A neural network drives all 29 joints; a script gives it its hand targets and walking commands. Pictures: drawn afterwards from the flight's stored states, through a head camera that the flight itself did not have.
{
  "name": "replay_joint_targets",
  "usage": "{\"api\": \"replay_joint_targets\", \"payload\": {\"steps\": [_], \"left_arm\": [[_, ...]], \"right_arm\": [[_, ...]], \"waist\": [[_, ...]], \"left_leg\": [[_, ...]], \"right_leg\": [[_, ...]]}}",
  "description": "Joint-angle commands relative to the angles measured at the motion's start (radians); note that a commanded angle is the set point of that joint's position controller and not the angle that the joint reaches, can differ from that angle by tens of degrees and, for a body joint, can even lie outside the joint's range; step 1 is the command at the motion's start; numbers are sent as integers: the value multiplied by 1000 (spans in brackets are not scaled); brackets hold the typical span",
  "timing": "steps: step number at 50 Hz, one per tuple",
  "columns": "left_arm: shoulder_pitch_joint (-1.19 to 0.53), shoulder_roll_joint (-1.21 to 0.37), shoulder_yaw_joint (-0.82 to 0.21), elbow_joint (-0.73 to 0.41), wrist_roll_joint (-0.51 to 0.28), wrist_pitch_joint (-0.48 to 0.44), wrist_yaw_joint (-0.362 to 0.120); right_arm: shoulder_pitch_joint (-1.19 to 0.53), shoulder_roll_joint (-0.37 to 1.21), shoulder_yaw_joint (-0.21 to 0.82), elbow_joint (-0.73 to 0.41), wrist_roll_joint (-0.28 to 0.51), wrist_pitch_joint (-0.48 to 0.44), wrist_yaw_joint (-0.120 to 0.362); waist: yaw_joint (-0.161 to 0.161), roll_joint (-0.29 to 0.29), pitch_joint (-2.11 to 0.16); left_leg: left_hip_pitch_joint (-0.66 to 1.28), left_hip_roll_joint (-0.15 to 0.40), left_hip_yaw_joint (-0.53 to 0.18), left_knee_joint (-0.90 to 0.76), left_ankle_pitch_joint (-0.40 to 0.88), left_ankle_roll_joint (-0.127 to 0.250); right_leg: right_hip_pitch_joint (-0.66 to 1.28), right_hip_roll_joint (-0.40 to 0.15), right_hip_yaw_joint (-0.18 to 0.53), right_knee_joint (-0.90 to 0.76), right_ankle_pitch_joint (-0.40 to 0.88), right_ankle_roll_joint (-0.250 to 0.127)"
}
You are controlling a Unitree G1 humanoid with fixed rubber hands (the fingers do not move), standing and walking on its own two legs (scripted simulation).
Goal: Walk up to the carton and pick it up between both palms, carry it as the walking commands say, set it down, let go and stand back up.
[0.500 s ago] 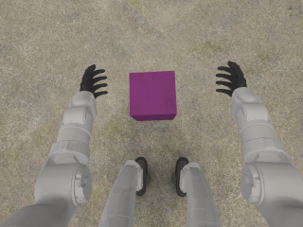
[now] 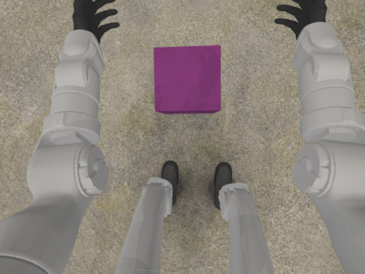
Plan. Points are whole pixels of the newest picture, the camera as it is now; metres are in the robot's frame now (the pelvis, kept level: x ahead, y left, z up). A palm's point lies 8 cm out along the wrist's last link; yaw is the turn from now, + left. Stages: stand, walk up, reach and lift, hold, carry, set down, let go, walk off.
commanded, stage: reach and lift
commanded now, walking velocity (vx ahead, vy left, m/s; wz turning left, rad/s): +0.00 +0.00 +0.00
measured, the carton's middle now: (188, 85) +0.51 +0.05 -0.53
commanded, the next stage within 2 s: none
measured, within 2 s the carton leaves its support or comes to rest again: neither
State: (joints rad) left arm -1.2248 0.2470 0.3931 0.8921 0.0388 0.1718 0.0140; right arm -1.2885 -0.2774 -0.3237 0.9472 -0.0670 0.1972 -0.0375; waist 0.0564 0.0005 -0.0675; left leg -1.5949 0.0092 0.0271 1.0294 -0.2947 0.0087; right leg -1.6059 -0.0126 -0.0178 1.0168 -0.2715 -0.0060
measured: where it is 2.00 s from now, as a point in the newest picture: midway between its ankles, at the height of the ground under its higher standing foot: (195, 193)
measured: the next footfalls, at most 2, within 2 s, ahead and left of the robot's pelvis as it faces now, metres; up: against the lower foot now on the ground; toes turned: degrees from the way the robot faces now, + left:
none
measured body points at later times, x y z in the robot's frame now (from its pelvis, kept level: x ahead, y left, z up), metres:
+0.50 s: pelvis -0.02 +0.00 -0.11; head +0.34 +0.00 +0.16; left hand +0.54 +0.21 -0.25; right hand +0.56 -0.16 -0.25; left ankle +0.06 +0.11 -0.62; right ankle +0.07 -0.12 -0.62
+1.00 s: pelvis -0.06 +0.00 -0.23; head +0.33 +0.00 -0.02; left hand +0.53 +0.21 -0.40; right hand +0.55 -0.16 -0.40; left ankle +0.06 +0.12 -0.62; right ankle +0.07 -0.12 -0.62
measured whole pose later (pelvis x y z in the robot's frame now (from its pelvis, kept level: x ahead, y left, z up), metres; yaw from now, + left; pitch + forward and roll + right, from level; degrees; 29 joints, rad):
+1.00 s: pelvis -0.06 +0.00 -0.23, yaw +1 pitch +33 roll +0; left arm -1.63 0.40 0.13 1.08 -0.23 0.18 0.14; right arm -1.67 -0.45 -0.04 1.11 0.23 0.19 -0.14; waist 0.04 0.01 0.52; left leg -2.05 -0.01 0.01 2.05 -0.57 0.00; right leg -2.07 -0.01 0.00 2.04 -0.55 -0.01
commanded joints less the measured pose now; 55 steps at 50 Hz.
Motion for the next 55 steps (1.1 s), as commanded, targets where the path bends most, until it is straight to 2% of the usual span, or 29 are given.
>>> {"api": "replay_joint_targets", "payload": {"steps": [1,3,5,6,12,13,14,16,17,19,21,23,24,26,27,28,30,31,32,35,36,38,41,43,44,48,50,53,55], "left_arm": [[-192,81,51,-128,40,-34,-1],[-265,103,77,-239,53,-55,-10],[-254,60,68,-160,79,-46,-5],[-196,57,107,-99,85,-44,-10],[-310,91,59,-159,38,-26,13],[-337,124,46,-218,18,-16,33],[-317,111,54,-48,41,-19,26],[-297,55,36,-74,44,-14,25],[-326,111,46,-100,30,-19,30],[-424,138,11,-184,-6,-25,40],[-427,159,-16,-173,-18,-34,54],[-362,184,-12,-153,-28,-17,82],[-401,176,-52,-146,-72,-3,86],[-515,238,-93,-274,-78,13,105],[-460,188,-137,-137,-108,14,102],[-429,184,-97,-186,-104,4,115],[-459,182,-137,-95,-149,-5,116],[-463,196,-126,-117,-162,-9,117],[-467,199,-161,-50,-180,-9,113],[-580,257,-166,-168,-228,-25,127],[-592,320,-150,-219,-192,-25,140],[-665,328,-202,-45,-240,1,135],[-725,331,-222,-131,-261,-13,148],[-724,301,-231,-16,-259,-20,143],[-740,312,-227,-15,-260,-21,137],[-745,314,-266,87,-285,-32,114],[-715,282,-233,191,-246,-36,110],[-755,239,-289,162,-251,-48,97],[-748,259,-241,242,-240,-53,93]], "right_arm": [[-189,-58,-51,-69,-49,-35,23],[-225,-43,-56,-187,-62,-48,21],[-303,-112,-108,-191,-96,-58,21],[-329,-77,-52,-181,-70,-59,24],[-364,-119,-62,-137,-76,-34,11],[-402,-146,-57,-181,-62,-27,1],[-360,-48,5,13,-30,-19,12],[-363,-107,-48,-47,-52,-24,12],[-341,-44,-8,-44,-32,-22,0],[-407,-108,-25,-134,-20,-33,-8],[-435,-149,18,-134,-3,-36,-34],[-416,-192,6,-192,17,-35,-59],[-438,-181,38,-134,49,-24,-61],[-480,-202,43,-218,99,0,-81],[-476,-167,92,-124,140,-2,-73],[-446,-174,93,-170,115,-13,-78],[-513,-183,134,-99,173,-24,-86],[-556,-201,162,-204,185,-28,-92],[-517,-205,148,-102,195,-25,-86],[-593,-255,203,-146,202,-33,-116],[-650,-302,170,-279,201,-33,-136],[-667,-279,217,-50,241,5,-133],[-701,-313,218,-92,284,-13,-127],[-694,-304,231,29,280,-28,-113],[-768,-300,274,-37,310,-27,-112],[-733,-315,270,91,285,-44,-97],[-726,-335,267,165,279,-55,-85],[-751,-318,244,192,276,-68,-62],[-708,-310,264,250,269,-74,-51]], "waist": [[-7,-53,-1072],[-2,-37,-1044],[5,6,-959],[59,-61,-987],[-16,-106,-1050],[10,-60,-1156],[33,-103,-881],[-14,-43,-897],[15,-64,-971],[-31,-82,-1135],[18,-12,-1173],[9,-14,-1322],[-29,-53,-1277],[-20,0,-1443],[12,29,-1233],[11,-40,-1308],[30,-20,-1233],[50,-62,-1333],[10,-26,-1246],[-12,-147,-1424],[24,-121,-1593],[16,-65,-1340],[19,4,-1401],[0,-5,-1184],[49,-16,-1203],[-22,-82,-1068],[2,-31,-891],[-22,48,-844],[-27,-8,-743]], "left_leg": [[532,-50,-7,-31,526,-55],[581,-59,-7,25,552,-31],[501,-61,-17,22,507,-49],[434,-62,4,57,459,-36],[334,-79,2,188,320,-44],[477,-89,-11,210,353,-46],[228,-75,15,233,216,-42],[267,-85,31,270,226,-53],[236,-94,38,301,257,-50],[337,-96,21,384,338,-45],[288,-98,36,448,328,-63],[402,-101,30,497,416,-52],[334,-99,34,500,302,-48],[464,-100,34,517,272,-47],[367,-87,27,548,277,-42],[345,-93,36,565,300,-44],[263,-83,37,595,246,-39],[248,-83,51,634,265,-33],[252,-74,32,653,261,-28],[178,-86,53,739,264,-27],[204,-95,67,744,246,-22],[163,-74,54,745,105,-19],[287,-61,35,824,235,-30],[207,-56,28,831,165,-29],[193,-54,52,836,118,-21],[91,-48,21,889,87,-28],[35,-47,29,913,19,-38],[106,-50,0,911,34,-47],[21,-41,4,948,-3,-42]], "right_leg": [[684,85,20,38,506,34],[555,86,20,40,450,31],[462,86,9,69,414,26],[525,71,33,89,397,35],[456,87,-2,238,310,44],[424,94,-11,273,269,43],[315,83,5,281,167,52],[255,86,-10,288,176,38],[336,92,-6,332,239,41],[279,103,-38,410,260,45],[273,99,-15,484,273,37],[294,112,-33,525,299,37],[305,109,-40,531,224,43],[341,124,-55,554,188,34],[176,116,-49,583,151,29],[249,118,-50,581,198,32],[227,112,-38,649,162,22],[354,100,-4,657,219,22],[244,104,-18,691,204,21],[500,85,11,763,291,18],[622,89,10,798,340,20],[468,84,10,799,137,11],[426,84,9,886,232,-5],[273,75,-8,894,109,3],[333,59,14,874,83,0],[271,51,-15,955,78,19],[176,45,2,957,-1,19],[52,49,-13,976,-40,5],[9,35,-12,988,-70,18]]}}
